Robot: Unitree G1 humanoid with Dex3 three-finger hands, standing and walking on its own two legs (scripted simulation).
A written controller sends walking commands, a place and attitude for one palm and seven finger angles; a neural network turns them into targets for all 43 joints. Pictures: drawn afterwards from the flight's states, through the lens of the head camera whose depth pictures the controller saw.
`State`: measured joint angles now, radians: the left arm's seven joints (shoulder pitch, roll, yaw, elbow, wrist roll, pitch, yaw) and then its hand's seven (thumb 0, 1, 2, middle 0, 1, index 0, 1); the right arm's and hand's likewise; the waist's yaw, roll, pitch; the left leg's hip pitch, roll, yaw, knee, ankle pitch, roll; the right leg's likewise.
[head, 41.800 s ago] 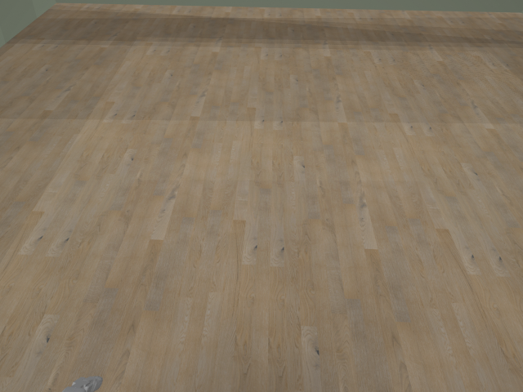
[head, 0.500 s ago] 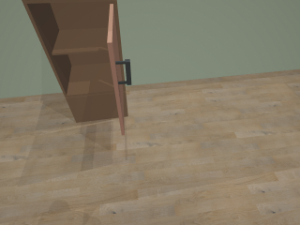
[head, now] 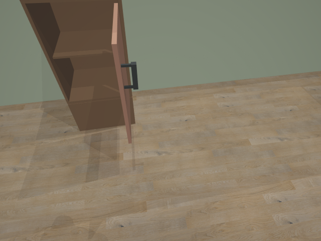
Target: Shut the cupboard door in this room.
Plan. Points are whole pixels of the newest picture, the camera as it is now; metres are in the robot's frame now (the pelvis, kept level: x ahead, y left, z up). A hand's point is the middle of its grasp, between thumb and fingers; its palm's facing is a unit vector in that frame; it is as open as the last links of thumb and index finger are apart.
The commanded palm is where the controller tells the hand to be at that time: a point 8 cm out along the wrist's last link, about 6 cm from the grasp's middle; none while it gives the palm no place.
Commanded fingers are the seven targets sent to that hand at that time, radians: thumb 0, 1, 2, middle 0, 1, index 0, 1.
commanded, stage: walk around to get in front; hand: left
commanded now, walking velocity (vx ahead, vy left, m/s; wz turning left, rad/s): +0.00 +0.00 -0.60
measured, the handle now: (129, 76) +0.73 +0.18 -0.02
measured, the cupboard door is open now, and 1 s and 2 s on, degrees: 86 86 86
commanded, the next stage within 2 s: none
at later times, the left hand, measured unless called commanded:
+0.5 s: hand out of the picture +0.07 +0.15 -0.16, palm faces -0.15 -0.94 -0.30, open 7.4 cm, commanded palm none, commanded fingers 0.00 0.90 0.90 -0.20 -0.30 -0.20 -0.30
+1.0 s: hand (106, 219) +0.21 +0.18 -0.18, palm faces -0.45 -0.86 -0.24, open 7.4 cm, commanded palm none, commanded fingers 0.00 0.90 0.90 -0.20 -0.30 -0.20 -0.30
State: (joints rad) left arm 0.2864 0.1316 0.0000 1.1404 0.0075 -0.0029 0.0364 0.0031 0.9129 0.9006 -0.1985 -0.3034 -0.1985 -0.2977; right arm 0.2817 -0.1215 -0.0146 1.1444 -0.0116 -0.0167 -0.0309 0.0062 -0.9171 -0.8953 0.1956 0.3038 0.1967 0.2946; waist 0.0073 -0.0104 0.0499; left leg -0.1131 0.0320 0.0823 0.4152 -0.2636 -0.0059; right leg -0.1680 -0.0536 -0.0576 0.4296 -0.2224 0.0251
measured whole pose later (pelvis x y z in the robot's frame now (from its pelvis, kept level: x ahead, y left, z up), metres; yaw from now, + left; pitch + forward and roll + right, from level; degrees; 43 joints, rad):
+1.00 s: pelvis +0.04 +0.02 +0.00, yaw -31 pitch +1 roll -2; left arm 0.20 0.30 0.09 0.90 0.02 0.06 -0.02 0.01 0.91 0.90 -0.20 -0.30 -0.20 -0.30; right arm 0.16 -0.20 -0.02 0.87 -0.03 0.01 -0.01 0.00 -0.91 -0.90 0.20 0.30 0.20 0.29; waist 0.03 -0.04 0.09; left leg -0.21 0.06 0.07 0.51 -0.32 0.02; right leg -0.52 0.04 0.04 1.12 -0.46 0.06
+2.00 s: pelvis +0.25 -0.22 +0.00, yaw -63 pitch +0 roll -1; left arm 0.27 0.23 0.08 1.02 0.03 0.01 -0.03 0.01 0.92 0.90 -0.20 -0.30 -0.19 -0.30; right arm 0.29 -0.15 -0.05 0.97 -0.03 -0.08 -0.01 0.00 -0.93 -0.89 0.20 0.30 0.20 0.29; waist 0.01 -0.04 0.03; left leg -0.18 0.08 0.23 0.44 -0.26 0.02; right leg -0.55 -0.08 -0.04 1.21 -0.26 0.01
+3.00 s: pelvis +0.41 -0.64 -0.01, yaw -68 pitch -2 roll -1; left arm 0.35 0.16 0.05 1.14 0.02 -0.02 -0.01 0.01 0.91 0.90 -0.20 -0.30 -0.20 -0.30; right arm 0.17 -0.14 -0.06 0.99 -0.02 -0.09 -0.01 -0.01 -0.94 -0.89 0.20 0.30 0.20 0.29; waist 0.03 -0.03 0.08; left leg -0.24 0.06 0.19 0.53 -0.27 0.04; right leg -0.43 -0.09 -0.06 1.21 -0.38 0.00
